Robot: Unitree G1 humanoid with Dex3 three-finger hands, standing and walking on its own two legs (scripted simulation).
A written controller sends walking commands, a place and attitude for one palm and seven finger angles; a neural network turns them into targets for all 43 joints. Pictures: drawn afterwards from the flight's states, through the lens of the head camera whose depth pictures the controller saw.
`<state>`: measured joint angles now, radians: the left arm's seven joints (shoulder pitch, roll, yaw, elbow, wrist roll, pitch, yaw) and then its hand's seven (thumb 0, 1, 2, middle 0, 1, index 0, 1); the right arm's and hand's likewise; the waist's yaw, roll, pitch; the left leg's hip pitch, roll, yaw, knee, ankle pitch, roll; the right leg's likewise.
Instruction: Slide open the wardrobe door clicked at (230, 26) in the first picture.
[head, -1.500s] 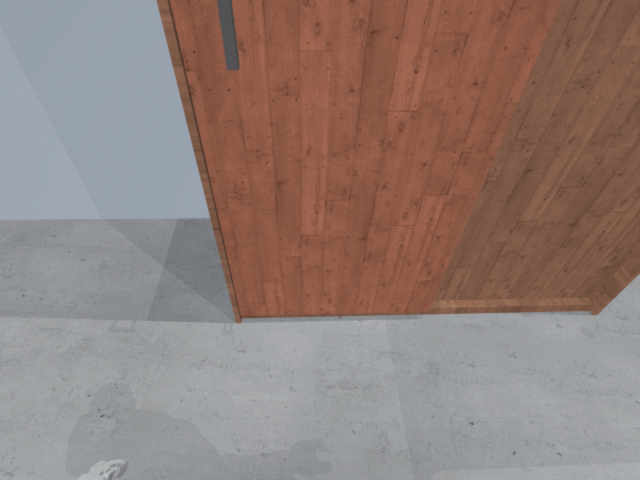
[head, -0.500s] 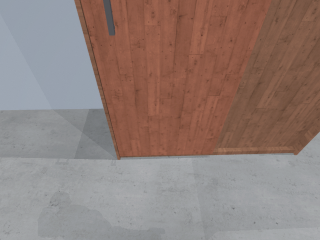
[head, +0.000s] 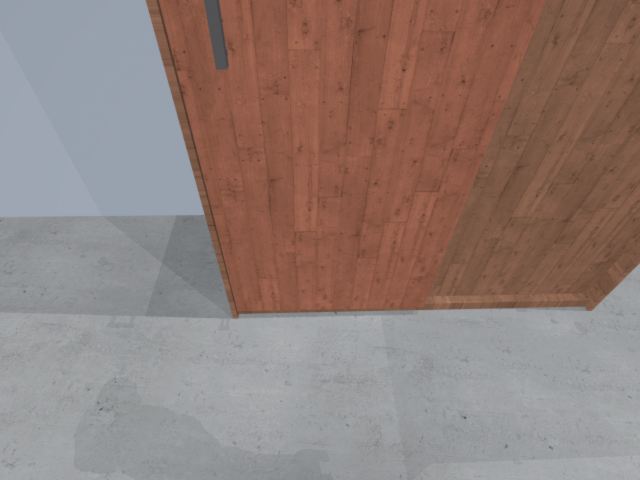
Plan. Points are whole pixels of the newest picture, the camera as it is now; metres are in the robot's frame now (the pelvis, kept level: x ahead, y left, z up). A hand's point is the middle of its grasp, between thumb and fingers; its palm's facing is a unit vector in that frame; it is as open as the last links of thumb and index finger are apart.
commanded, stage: take the last steps up to it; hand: left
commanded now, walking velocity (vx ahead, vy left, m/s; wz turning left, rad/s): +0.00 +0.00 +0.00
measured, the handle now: (216, 17) +0.76 +0.23 +0.24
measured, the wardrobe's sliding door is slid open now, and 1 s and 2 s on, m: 0.00 0.00 0.00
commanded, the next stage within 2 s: come to a stop and stand still in 0.84 s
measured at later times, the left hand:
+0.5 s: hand out of the picture +0.07 +0.22 -0.19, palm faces +0.02 -0.99 -0.17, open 7.4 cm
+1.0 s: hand (222, 369) +0.32 +0.19 -0.17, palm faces +0.15 -0.96 -0.23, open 7.1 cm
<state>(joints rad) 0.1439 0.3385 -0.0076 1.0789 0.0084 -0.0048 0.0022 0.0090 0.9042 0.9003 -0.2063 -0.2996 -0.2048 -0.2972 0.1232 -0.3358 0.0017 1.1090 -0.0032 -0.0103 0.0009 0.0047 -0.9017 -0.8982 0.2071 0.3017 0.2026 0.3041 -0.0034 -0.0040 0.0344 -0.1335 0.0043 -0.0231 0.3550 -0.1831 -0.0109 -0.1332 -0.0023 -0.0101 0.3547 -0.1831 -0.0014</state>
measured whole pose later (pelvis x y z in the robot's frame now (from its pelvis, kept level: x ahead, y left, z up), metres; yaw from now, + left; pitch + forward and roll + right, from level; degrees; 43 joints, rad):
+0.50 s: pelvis +0.09 +0.04 -0.01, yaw +2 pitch +0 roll +0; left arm 0.33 0.20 0.02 1.09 0.02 0.02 -0.01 0.01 0.91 0.90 -0.20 -0.30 -0.20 -0.30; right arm 0.45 -0.15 0.00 1.12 -0.02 -0.05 -0.02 0.00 -0.90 -0.90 0.20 0.30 0.20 0.30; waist -0.04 -0.04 0.01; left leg -0.09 -0.02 0.05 0.41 -0.32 0.05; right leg -0.41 -0.06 -0.05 1.01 -0.42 -0.01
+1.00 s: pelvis +0.27 +0.00 -0.01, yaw +6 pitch -1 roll +0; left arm 0.22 0.16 0.06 1.01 0.02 -0.06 0.04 -0.02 0.95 0.90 -0.21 -0.30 -0.20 -0.30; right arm 0.28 -0.16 -0.06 1.06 -0.02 -0.02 -0.02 0.00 -0.91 -0.90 0.20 0.30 0.20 0.30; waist -0.02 0.02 0.04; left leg -0.48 0.09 0.05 1.05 -0.33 0.00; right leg -0.25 -0.01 -0.18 0.46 -0.21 -0.07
